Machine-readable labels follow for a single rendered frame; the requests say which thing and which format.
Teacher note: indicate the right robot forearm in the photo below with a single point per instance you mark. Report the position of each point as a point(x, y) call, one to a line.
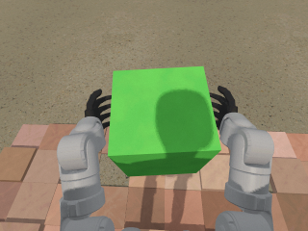
point(251, 152)

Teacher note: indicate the robot left hand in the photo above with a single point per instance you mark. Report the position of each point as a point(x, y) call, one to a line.
point(93, 104)

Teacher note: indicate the robot right hand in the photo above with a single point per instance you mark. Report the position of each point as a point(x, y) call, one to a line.
point(228, 104)

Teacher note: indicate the carton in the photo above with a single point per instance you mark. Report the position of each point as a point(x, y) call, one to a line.
point(162, 121)

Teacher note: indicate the left robot upper arm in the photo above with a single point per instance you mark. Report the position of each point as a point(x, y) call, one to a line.
point(99, 223)

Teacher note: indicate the right robot upper arm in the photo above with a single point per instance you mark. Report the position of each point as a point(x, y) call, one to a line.
point(240, 221)

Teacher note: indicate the left robot forearm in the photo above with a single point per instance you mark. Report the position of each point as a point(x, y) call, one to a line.
point(78, 161)

